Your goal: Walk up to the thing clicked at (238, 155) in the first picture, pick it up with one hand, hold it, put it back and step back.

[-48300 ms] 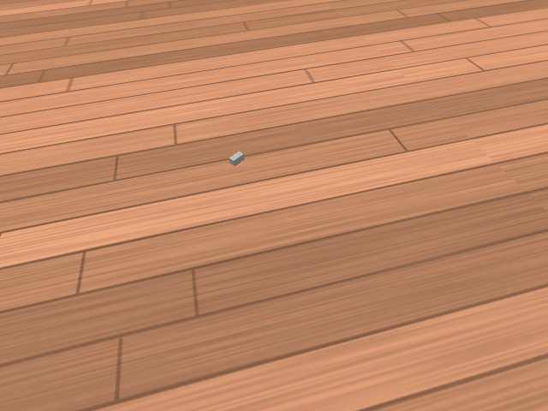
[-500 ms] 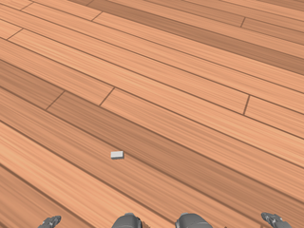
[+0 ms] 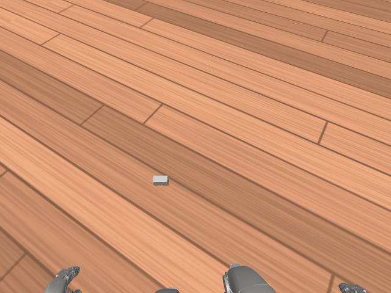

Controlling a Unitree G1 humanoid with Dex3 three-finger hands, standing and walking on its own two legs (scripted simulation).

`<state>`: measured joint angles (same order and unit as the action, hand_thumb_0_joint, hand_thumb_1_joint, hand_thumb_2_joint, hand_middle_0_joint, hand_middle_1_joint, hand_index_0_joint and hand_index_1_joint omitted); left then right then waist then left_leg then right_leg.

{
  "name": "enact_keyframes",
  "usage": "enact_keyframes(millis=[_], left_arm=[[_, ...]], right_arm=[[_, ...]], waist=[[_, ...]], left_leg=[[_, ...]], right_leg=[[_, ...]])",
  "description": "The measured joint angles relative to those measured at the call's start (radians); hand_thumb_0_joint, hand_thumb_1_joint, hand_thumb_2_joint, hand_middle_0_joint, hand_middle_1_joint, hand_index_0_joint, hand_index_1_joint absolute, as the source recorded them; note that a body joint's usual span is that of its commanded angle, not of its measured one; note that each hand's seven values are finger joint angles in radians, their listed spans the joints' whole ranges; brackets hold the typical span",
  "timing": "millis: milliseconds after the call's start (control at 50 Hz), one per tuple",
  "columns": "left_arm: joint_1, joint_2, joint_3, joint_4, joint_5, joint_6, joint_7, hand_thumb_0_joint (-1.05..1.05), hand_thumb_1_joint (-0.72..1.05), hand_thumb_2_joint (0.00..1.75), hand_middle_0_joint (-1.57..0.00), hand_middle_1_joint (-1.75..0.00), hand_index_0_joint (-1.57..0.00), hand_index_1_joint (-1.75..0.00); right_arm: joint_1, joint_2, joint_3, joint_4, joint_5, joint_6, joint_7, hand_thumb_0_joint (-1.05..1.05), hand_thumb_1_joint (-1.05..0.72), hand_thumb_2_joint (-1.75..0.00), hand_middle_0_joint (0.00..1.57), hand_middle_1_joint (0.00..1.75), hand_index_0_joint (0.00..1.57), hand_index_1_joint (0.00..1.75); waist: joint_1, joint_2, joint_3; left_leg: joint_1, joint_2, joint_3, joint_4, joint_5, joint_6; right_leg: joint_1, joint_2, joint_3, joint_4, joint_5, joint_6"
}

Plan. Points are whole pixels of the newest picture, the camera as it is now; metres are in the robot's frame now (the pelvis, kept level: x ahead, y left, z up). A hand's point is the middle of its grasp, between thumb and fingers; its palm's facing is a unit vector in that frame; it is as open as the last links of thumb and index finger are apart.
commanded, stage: step back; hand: left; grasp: from above
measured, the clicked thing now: (160, 180) +0.71 +0.21 -0.74
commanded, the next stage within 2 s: none
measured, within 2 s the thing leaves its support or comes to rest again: neither
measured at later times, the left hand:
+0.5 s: hand out of the picture -0.06 +0.23 -0.13, palm faces -0.03 -0.89 -0.45, open 7.4 cm
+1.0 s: hand out of the picture -0.26 +0.22 -0.14, palm faces -0.04 -0.90 -0.43, open 7.4 cm
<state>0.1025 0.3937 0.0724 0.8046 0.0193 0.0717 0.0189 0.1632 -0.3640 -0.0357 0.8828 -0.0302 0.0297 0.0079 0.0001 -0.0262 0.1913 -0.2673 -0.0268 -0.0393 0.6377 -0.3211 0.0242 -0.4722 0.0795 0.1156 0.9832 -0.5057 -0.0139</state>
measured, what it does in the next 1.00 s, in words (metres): walks backwards: right foot, then left foot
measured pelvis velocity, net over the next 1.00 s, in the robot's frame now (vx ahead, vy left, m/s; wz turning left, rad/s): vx -0.34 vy -0.05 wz -0.04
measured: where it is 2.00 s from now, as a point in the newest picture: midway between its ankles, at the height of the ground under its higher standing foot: outside the picture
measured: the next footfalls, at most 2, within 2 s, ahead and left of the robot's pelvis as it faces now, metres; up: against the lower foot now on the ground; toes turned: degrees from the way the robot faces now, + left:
right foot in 0.26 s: -0.08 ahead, -0.15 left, +0.00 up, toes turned +0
left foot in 0.60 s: -0.19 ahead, +0.09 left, +0.00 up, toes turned -1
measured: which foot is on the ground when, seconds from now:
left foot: down 0.00-0.28, up 0.30-0.58, down 0.60-0.94, up 0.96-1.00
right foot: up 0.00-0.24, down 0.26-0.62, up 0.64-0.90, down 0.92-1.00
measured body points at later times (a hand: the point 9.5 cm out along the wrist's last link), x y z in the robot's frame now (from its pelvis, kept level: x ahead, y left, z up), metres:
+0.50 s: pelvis -0.16 -0.04 +0.00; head -0.10 -0.06 +0.45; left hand -0.06 +0.28 -0.10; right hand -0.07 -0.36 -0.13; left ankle -0.18 +0.10 -0.67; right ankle -0.12 -0.15 -0.73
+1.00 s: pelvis -0.34 -0.05 +0.00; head -0.29 -0.07 +0.44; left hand -0.26 +0.26 -0.11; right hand -0.21 -0.36 -0.13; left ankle -0.27 +0.09 -0.69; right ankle -0.34 -0.16 -0.73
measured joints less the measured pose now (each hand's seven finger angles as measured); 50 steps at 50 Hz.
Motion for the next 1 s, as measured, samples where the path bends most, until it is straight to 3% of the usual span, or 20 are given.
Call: enact_keyframes(millis=[40,100,200,240,280,340,380,420,480,540,600,620,640,700,740,780,860,900,940,1000], left_arm=[[0.011,0.004,0.005,0.010,-0.006,0.000,-0.001,0.00,0.90,0.90,-0.20,-0.30,-0.21,-0.30],[0.037,0.006,0.011,0.012,-0.003,-0.009,-0.006,0.00,0.90,0.90,-0.20,-0.30,-0.21,-0.30],[0.071,0.006,0.010,0.027,0.003,-0.016,-0.011,0.00,0.90,0.90,-0.20,-0.30,-0.21,-0.30],[0.081,0.004,0.008,0.040,0.005,-0.026,-0.014,0.00,0.90,0.90,-0.20,-0.30,-0.21,-0.30],[0.082,-0.019,0.007,0.060,0.015,-0.036,-0.015,0.00,0.90,0.90,-0.20,-0.30,-0.21,-0.30],[0.106,-0.035,-0.007,0.059,0.020,-0.036,-0.024,0.00,0.90,0.90,-0.20,-0.30,-0.21,-0.30],[0.112,-0.045,-0.011,0.059,0.022,-0.033,-0.020,0.00,0.90,0.90,-0.21,-0.30,-0.21,-0.30],[0.104,-0.048,-0.010,0.052,0.027,-0.028,-0.015,0.00,0.90,0.90,-0.21,-0.30,-0.21,-0.30],[0.077,-0.041,-0.009,0.024,0.031,-0.032,-0.004,0.00,0.90,0.90,-0.21,-0.30,-0.21,-0.30],[0.040,-0.027,-0.009,-0.011,0.028,-0.036,0.005,0.00,0.89,0.90,-0.21,-0.30,-0.21,-0.30],[0.008,-0.008,-0.015,-0.034,0.015,-0.032,0.004,0.00,0.90,0.90,-0.21,-0.30,-0.21,-0.30],[-0.005,0.004,-0.014,-0.032,0.011,-0.028,0.004,0.00,0.90,0.90,-0.21,-0.30,-0.21,-0.30],[-0.010,0.008,-0.014,-0.025,0.007,-0.023,0.005,0.00,0.90,0.90,-0.21,-0.30,-0.21,-0.30],[-0.010,0.003,-0.011,0.009,0.003,-0.005,0.008,0.00,0.90,0.90,-0.20,-0.30,-0.21,-0.30],[0.000,0.007,-0.008,0.021,-0.006,-0.005,0.007,0.00,0.90,0.90,-0.20,-0.30,-0.21,-0.30],[0.014,0.007,-0.006,0.027,-0.008,-0.011,0.003,0.00,0.90,0.90,-0.20,-0.30,-0.21,-0.30],[0.038,0.001,-0.009,0.041,-0.001,-0.024,-0.004,0.00,0.90,0.90,-0.20,-0.30,-0.21,-0.30],[0.052,-0.001,-0.012,0.053,0.004,-0.036,-0.005,0.00,0.90,0.90,-0.20,-0.30,-0.21,-0.30],[0.054,-0.025,-0.013,0.078,0.015,-0.047,-0.002,0.00,0.90,0.90,-0.20,-0.30,-0.21,-0.30],[0.084,-0.034,-0.023,0.086,0.020,-0.051,-0.008,0.00,0.90,0.90,-0.20,-0.30,-0.21,-0.30]], right_arm=[[-0.003,0.009,0.006,-0.007,0.000,-0.001,-0.003,0.00,-0.90,-0.90,0.20,0.30,0.21,0.30],[-0.019,0.011,0.004,-0.025,0.002,0.000,-0.009,0.00,-0.90,-0.90,0.20,0.30,0.21,0.30],[-0.055,-0.002,-0.003,-0.071,0.004,-0.001,-0.011,0.00,-0.90,-0.90,0.20,0.30,0.21,0.30],[-0.068,-0.014,-0.004,-0.083,0.007,0.008,-0.008,0.00,-0.90,-0.90,0.20,0.30,0.21,0.30],[-0.085,-0.036,-0.011,-0.080,0.016,0.022,-0.008,0.00,-0.90,-0.90,0.20,0.30,0.21,0.30],[-0.074,-0.036,-0.021,-0.055,0.027,0.044,-0.020,0.00,-0.90,-0.90,0.20,0.30,0.21,0.30],[-0.051,-0.042,-0.021,-0.047,0.035,0.042,-0.021,0.00,-0.90,-0.90,0.20,0.30,0.20,0.30],[-0.024,-0.048,-0.019,-0.043,0.037,0.035,-0.023,0.00,-0.90,-0.90,0.20,0.30,0.20,0.30],[0.010,-0.052,-0.017,-0.030,0.031,0.036,-0.026,0.00,-0.90,-0.90,0.20,0.30,0.20,0.30],[0.027,-0.047,-0.016,-0.016,0.023,0.039,-0.023,0.00,-0.90,-0.90,0.20,0.30,0.20,0.30],[0.030,-0.039,-0.018,-0.005,0.016,0.031,-0.017,0.00,-0.90,-0.90,0.20,0.30,0.20,0.30],[0.021,-0.024,-0.020,0.003,0.011,0.029,-0.016,0.00,-0.90,-0.90,0.20,0.30,0.20,0.30],[0.016,-0.015,-0.017,0.005,0.009,0.030,-0.010,0.00,-0.90,-0.90,0.20,0.30,0.20,0.30],[0.014,-0.004,-0.007,0.001,-0.002,0.027,0.004,0.00,-0.90,-0.90,0.20,0.30,0.21,0.30],[0.012,0.005,0.002,-0.002,-0.004,0.026,0.000,0.00,-0.90,-0.90,0.20,0.30,0.21,0.30],[0.003,0.007,0.005,-0.010,-0.005,0.027,-0.002,0.00,-0.90,-0.90,0.20,0.30,0.21,0.30],[-0.034,-0.007,0.000,-0.045,-0.004,0.028,-0.004,0.00,-0.90,-0.90,0.20,0.30,0.21,0.30],[-0.057,-0.019,0.000,-0.060,0.003,0.034,-0.002,0.00,-0.90,-0.90,0.20,0.30,0.21,0.30],[-0.084,-0.042,-0.005,-0.058,0.013,0.042,-0.003,0.00,-0.90,-0.90,0.20,0.30,0.21,0.30],[-0.083,-0.034,-0.012,-0.043,0.022,0.063,-0.014,0.00,-0.90,-0.90,0.20,0.30,0.21,0.30]], waist=[[0.003,-0.002,-0.012],[0.013,0.003,-0.016],[0.023,0.016,-0.008],[0.028,0.026,-0.011],[0.021,0.080,0.000],[0.034,0.071,-0.018],[0.036,0.064,-0.028],[0.032,0.060,-0.035],[0.024,0.059,-0.031],[0.016,0.052,-0.015],[0.005,0.037,-0.001],[0.009,0.006,0.015],[0.013,-0.008,0.023],[-0.006,0.014,0.009],[-0.006,0.015,-0.010],[0.002,0.017,-0.023],[0.016,0.035,-0.024],[0.025,0.045,-0.027],[0.021,0.101,-0.011],[0.040,0.084,-0.027]], left_leg=[[-0.010,0.017,-0.001,-0.029,0.033,-0.004],[-0.033,0.038,0.004,-0.049,0.069,-0.005],[-0.097,0.068,0.022,-0.020,0.103,-0.021],[-0.136,0.080,0.028,0.017,0.106,-0.038],[-0.173,0.105,-0.009,0.065,0.095,-0.039],[-0.240,-0.004,-0.091,0.297,-0.128,-0.028],[-0.262,-0.066,-0.115,0.459,-0.142,-0.027],[-0.249,-0.092,-0.114,0.532,-0.143,-0.034],[-0.175,-0.078,-0.096,0.463,-0.174,-0.044],[-0.076,-0.037,-0.055,0.268,-0.189,-0.041],[0.024,-0.013,-0.013,0.029,-0.075,-0.021],[0.029,-0.031,0.003,0.014,-0.048,-0.017],[0.024,-0.035,0.013,0.019,-0.041,-0.014],[-0.004,-0.001,-0.004,0.024,-0.016,-0.006],[-0.016,0.018,-0.005,-0.002,0.016,-0.008],[-0.033,0.034,0.000,-0.018,0.044,-0.010],[-0.088,0.060,0.013,-0.014,0.087,-0.022],[-0.129,0.073,0.024,0.017,0.095,-0.036],[-0.167,0.096,-0.014,0.070,0.077,-0.032],[-0.236,-0.012,-0.100,0.317,-0.143,-0.026]], right_leg=[[-0.016,0.040,0.027,0.138,-0.004,-0.001],[0.019,0.043,0.027,0.183,0.002,0.020],[0.156,-0.021,-0.016,-0.072,0.002,0.037],[0.229,-0.045,-0.046,-0.262,0.088,0.027],[0.254,-0.016,-0.077,-0.332,0.109,0.006],[0.210,-0.039,-0.069,-0.306,0.137,-0.009],[0.198,-0.060,-0.064,-0.330,0.170,-0.008],[0.179,-0.077,-0.068,-0.347,0.198,-0.007],[0.147,-0.090,-0.089,-0.354,0.229,-0.005],[0.104,-0.106,-0.116,-0.335,0.251,-0.001],[0.051,-0.125,-0.136,-0.285,0.259,0.012],[0.040,-0.142,-0.120,-0.269,0.264,0.018],[0.031,-0.137,-0.100,-0.254,0.229,0.015],[-0.012,-0.037,-0.037,-0.023,0.005,0.008],[-0.022,0.011,-0.009,0.117,-0.015,0.003],[0.007,0.020,-0.013,0.148,-0.016,0.009],[0.140,-0.019,-0.058,-0.060,-0.011,0.025],[0.229,-0.042,-0.081,-0.274,0.082,0.021],[0.258,-0.012,-0.109,-0.352,0.130,-0.002],[0.211,-0.034,-0.092,-0.323,0.153,-0.019]])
